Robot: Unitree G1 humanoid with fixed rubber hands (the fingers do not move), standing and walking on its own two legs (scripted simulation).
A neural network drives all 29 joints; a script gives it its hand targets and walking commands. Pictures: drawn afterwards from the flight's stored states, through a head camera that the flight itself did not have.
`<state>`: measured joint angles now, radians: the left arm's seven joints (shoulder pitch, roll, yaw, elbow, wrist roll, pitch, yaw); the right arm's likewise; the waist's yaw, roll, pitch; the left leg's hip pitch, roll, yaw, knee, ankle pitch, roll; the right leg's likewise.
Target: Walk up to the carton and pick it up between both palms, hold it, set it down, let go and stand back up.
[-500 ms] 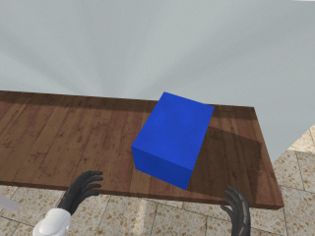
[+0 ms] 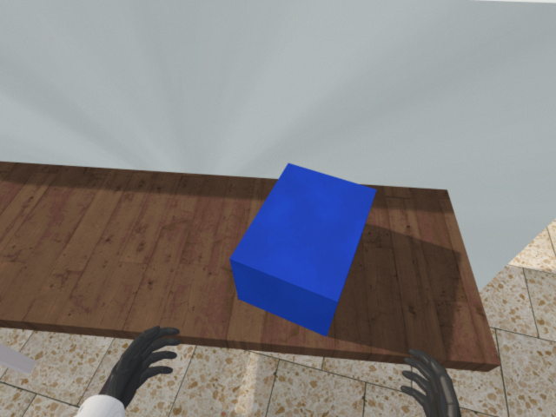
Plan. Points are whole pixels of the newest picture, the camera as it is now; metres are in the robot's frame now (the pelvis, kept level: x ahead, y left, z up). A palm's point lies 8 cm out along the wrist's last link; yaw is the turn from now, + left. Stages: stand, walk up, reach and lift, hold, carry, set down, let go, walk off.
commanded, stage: set down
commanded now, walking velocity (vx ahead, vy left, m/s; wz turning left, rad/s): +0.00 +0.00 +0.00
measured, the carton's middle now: (306, 245) +0.43 +0.01 -0.06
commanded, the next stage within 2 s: let go in 1.34 s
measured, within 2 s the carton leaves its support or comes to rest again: neither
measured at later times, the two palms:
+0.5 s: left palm (128, 389) +0.17 +0.24 -0.04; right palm out of the picture +0.15 -0.19 -0.05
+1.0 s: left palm (135, 399) +0.16 +0.24 -0.07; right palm out of the picture +0.15 -0.21 -0.07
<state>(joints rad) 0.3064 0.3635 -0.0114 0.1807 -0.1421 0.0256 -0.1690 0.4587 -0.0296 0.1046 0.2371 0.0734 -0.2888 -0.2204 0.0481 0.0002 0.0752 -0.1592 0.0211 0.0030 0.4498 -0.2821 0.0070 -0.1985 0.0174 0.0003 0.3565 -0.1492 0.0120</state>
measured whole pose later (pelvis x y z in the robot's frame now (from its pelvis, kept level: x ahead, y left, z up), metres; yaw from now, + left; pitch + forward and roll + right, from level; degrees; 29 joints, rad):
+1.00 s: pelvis +0.00 -0.01 +0.00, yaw +0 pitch +0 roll -1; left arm 0.25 0.28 -0.01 0.38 -0.03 0.12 -0.03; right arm 0.27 -0.12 -0.01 0.58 0.01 -0.25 -0.03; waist 0.02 0.01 0.08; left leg -0.15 0.02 0.00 0.42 -0.27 0.00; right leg -0.20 0.02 0.00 0.36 -0.16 0.00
